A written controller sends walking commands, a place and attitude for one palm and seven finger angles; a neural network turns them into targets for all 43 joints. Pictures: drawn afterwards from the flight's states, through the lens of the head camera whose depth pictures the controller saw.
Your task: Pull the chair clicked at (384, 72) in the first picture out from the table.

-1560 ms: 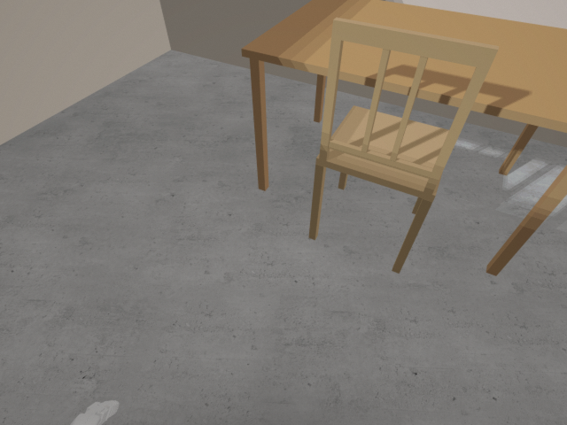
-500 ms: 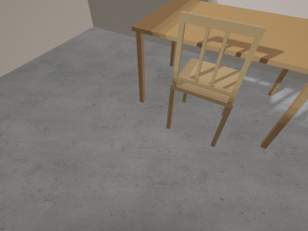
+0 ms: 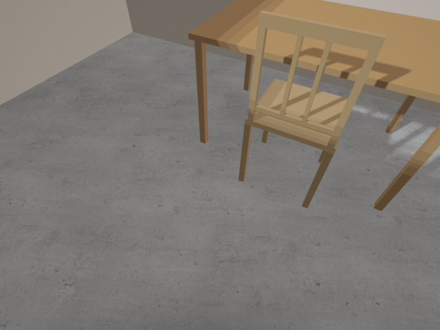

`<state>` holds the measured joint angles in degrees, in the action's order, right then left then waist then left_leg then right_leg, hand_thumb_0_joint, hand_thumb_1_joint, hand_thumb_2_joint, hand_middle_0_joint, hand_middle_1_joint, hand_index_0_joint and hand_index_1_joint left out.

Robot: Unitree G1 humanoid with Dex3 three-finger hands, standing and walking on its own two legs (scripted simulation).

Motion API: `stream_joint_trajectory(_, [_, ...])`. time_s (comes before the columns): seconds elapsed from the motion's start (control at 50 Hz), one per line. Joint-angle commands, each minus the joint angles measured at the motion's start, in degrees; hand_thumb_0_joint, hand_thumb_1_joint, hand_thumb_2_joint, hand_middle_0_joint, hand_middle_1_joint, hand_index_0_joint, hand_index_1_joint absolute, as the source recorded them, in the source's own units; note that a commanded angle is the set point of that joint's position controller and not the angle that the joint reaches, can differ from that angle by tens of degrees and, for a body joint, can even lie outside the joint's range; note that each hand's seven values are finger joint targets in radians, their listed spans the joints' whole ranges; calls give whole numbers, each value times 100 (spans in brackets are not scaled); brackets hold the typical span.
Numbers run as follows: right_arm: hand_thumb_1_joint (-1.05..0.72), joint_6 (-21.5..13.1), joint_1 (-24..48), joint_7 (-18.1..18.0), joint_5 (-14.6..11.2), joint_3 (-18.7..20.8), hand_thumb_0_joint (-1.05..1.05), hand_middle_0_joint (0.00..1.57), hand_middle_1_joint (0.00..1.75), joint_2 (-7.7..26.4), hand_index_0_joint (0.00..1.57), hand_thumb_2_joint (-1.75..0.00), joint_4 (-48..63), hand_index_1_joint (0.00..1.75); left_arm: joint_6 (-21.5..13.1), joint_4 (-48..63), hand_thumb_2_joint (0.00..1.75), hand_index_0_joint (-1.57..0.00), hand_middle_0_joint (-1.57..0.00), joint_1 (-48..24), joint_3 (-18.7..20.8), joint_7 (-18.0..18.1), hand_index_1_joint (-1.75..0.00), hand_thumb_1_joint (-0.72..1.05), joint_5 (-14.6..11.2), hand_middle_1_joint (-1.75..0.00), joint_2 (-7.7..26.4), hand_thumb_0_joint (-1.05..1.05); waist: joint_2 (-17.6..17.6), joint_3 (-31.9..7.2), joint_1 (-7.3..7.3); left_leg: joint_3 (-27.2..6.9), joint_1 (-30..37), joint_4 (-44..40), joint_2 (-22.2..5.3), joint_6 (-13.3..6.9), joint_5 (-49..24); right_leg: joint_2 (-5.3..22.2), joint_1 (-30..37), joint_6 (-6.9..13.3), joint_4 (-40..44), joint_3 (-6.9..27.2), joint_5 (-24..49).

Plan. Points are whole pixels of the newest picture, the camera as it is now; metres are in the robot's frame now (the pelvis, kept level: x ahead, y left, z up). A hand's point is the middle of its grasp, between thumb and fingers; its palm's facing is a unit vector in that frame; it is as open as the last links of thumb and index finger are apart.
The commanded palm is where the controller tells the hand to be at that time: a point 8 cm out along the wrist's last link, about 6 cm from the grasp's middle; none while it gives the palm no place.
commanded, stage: walk to a spot facing it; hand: left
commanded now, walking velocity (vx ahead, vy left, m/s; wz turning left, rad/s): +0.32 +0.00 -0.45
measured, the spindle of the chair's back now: (290, 78) +0.98 -0.21 -0.06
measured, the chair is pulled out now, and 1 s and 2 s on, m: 0.00 0.00 0.00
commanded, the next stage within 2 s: turn to face it in 0.42 s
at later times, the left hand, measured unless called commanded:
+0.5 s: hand out of the picture +0.10 +0.15 -0.18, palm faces -0.08 -0.97 -0.22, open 7.4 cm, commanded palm none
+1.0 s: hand (168, 229) +0.39 +0.16 -0.19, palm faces -0.27 -0.94 -0.19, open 7.4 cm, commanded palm none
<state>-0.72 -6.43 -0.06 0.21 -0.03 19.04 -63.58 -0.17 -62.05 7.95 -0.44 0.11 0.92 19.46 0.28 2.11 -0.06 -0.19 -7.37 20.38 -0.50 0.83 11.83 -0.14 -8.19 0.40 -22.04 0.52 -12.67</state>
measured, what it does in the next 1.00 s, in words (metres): walks ahead, turning right: left foot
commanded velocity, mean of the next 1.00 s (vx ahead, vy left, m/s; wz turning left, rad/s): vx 0.14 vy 0.00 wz -0.32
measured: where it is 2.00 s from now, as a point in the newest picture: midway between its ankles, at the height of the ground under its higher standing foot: (255, 282)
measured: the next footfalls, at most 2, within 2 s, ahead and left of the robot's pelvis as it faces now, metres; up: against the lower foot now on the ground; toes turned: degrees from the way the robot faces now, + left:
left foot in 0.76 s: +0.40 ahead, +0.02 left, +0.00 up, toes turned -9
right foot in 1.46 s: +0.28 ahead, -0.18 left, +0.00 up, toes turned -33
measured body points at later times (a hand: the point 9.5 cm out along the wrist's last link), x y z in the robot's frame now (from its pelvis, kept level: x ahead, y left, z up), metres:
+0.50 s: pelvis +0.12 -0.03 -0.02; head +0.14 -0.04 +0.43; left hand +0.11 +0.20 -0.16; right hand +0.07 -0.27 -0.17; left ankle +0.07 +0.10 -0.66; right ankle +0.02 -0.10 -0.75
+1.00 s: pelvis +0.28 +0.00 -0.01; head +0.31 +0.02 +0.44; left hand +0.41 +0.21 -0.17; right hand +0.28 -0.25 -0.14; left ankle +0.36 +0.03 -0.75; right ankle +0.20 -0.13 -0.66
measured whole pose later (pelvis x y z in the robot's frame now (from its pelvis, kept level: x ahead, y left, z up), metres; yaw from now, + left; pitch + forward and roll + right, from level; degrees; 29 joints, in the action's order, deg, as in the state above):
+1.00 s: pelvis +0.28 +0.00 -0.01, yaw -20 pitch -1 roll -1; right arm -1.7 -9.5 -1.9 0.5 1.4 8.4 -56.1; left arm 1.5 -55.1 13.6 4.4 1.0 1.6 12.1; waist 2.7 3.3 1.1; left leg 12.6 -16.9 27.3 -0.9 -6.6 10.1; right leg 2.8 -27.4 -1.1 -65.4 -0.1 -20.9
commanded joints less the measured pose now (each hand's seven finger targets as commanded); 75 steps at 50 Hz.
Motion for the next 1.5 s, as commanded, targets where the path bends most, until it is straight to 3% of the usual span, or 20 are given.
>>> stream_joint_trajectory(0.0, [-90,-65,-142,-61,67,55,0,20,30,502,20,-90,189,30,-39,163,90,-20,-20,222,121,75,-30,90,-34,-30,515,0,-7,-554,14,-300,153,-92,-607,-93,-351,628,24,87,238,606,370])
stream_joint_trajectory(0.08, [-90,-5,-365,-28,120,139,0,20,30,564,20,-90,252,30,69,267,90,-20,-20,443,218,-40,-30,90,28,-30,577,0,58,230,35,-242,-439,-36,-559,-170,1665,440,-694,261,252,940,-1672])
stream_joint_trajectory(0.18, [-90,-92,-756,-57,106,288,0,20,30,638,20,-90,412,30,-2,506,90,-20,-20,759,329,-113,-30,90,38,-30,366,0,-255,643,-20,-621,-380,47,-948,-483,2050,101,-1472,391,-646,867,-1614])
stream_joint_trajectory(0.28, [-90,-248,-1429,-126,99,425,0,20,30,609,20,-90,333,30,-176,822,90,-20,-20,477,350,-153,-30,90,9,-30,-106,0,-1174,512,-215,-992,914,-9,-1933,-1088,-829,41,-2455,129,-1970,-186,-1570])
stream_joint_trajectory(0.32, [-90,-228,-1062,-131,93,400,0,20,30,442,20,-90,402,30,-239,541,90,-20,-20,1356,425,-166,-30,90,22,-30,-174,0,-531,120,293,44,-26,1525,-1427,-657,-1624,5,-626,289,-694,-207,-773])
stream_joint_trajectory(0.36, [-90,-331,-189,-58,31,236,0,20,30,-183,20,-90,1000,30,-334,-39,90,-20,-20,3229,630,17,-30,90,21,-30,687,0,1934,-282,895,887,-3348,4638,-13,27,2000,2029,1946,1140,384,3247,2703])
stream_joint_trajectory(0.38, [-90,-348,55,-99,59,268,0,20,30,-51,20,-90,1009,30,-347,-152,90,-20,-20,3392,578,98,-30,90,-13,-30,579,0,1520,-181,920,157,-3572,5087,-182,-23,2065,1979,1989,1254,134,3198,3882])
stream_joint_trajectory(0.44, [-90,-317,193,-44,85,298,0,20,30,-275,20,-90,926,30,-350,57,90,-20,-20,2696,461,175,-30,90,34,-30,68,0,1,235,552,181,-3897,5054,-574,25,1368,1673,1634,1370,63,2087,3641])
stream_joint_trajectory(0.54, [-90,-136,38,57,48,289,0,20,30,-547,20,-90,950,30,-423,159,90,-20,-20,2202,350,196,-30,90,59,-30,-271,0,543,392,77,617,-3077,3933,-356,121,251,964,463,980,553,995,4104])
stream_joint_trajectory(0.68, [-90,-219,-557,-93,8,273,0,20,30,-461,20,-90,951,30,-327,276,90,-20,-20,1827,482,263,-30,90,13,-30,-18,0,849,-227,-307,865,-711,1518,248,-77,-861,671,394,508,-467,759,5465])
stream_joint_trajectory(0.72, [-90,-219,-1756,-196,94,384,0,20,30,1,20,-90,662,30,-296,284,90,-20,-20,1917,488,277,-30,90,-73,-30,-126,0,279,-998,-700,161,1191,1187,-553,-328,-3221,306,-390,223,-2284,611,3544])
stream_joint_trajectory(0.74, [-90,-222,-2066,-215,135,479,0,20,30,411,20,-90,653,30,-267,257,90,-20,-20,2375,465,262,-30,90,-192,-30,-453,0,-1148,-1681,-590,-1536,2124,1212,-2227,-1138,-5564,-398,-1402,24,-4217,158,-748])
stream_joint_trajectory(0.78, [-90,-166,-1401,-211,-9,343,0,20,30,230,20,-90,832,30,-154,332,90,-20,-20,2464,441,288,-30,90,-76,-30,-515,0,-937,-1281,-182,-1829,882,109,-2714,-1609,-3893,-74,-1529,31,-5676,514,-2163])
stream_joint_trajectory(0.82, [-90,-213,-605,-233,54,214,0,20,30,-259,20,-90,999,30,-48,466,90,-20,-20,1848,481,143,-30,90,-4,-30,-546,0,-746,-64,72,-1206,-716,-435,-2176,-1343,-1979,280,-1730,-82,-5515,319,-1472])
stream_joint_trajectory(0.9, [-90,-203,-422,-193,84,198,0,20,30,-390,20,-90,974,30,226,450,90,-20,-20,1964,483,48,-30,90,38,-30,-755,0,-710,-181,315,-4,-1331,-641,-1570,-973,-1115,370,-1360,-175,-4617,-11,-848])
stream_joint_trajectory(1.22, [-90,-213,-1757,-169,176,478,0,20,30,41,20,-90,511,30,162,935,90,-20,-20,228,463,-142,-30,90,100,-30,-559,0,-421,25,-403,-580,-47,-1380,-2089,-1017,1869,522,-2008,3,-2219,-216,-1014])
stream_joint_trajectory(1.4, [-90,-149,-1969,-126,176,472,0,20,30,-20,20,-90,134,30,16,497,90,-20,-20,778,418,-136,-30,90,48,-30,-727,0,-473,-237,-172,181,-181,-562,-1668,-598,1583,153,-367,254,-37,-777,-440])
stream_joint_trajectory(1.44, [-90,-166,-1744,-56,111,360,0,20,30,-401,20,-90,186,30,-62,259,90,-20,-20,1345,470,-25,-30,90,51,-30,-364,0,331,-204,157,887,-1691,521,-1218,-282,1652,959,1090,647,532,263,-1001])
stream_joint_trajectory(1.46, [-90,-173,-1358,-16,98,272,0,20,30,-650,20,-90,380,30,-97,82,90,-20,-20,1800,534,38,-30,90,61,-30,38,0,1345,-13,361,1468,-2778,1728,-580,-77,1868,1802,1497,1090,1103,1569,-1622])
stream_joint_trajectory(1.48, [-90,-146,-785,17,135,293,0,20,30,-513,20,-90,577,30,-109,6,90,-20,-20,2064,556,85,-30,90,18,-30,147,0,1048,306,559,1046,-3373,2861,-467,-104,2262,2204,1278,1461,1469,2109,-1833])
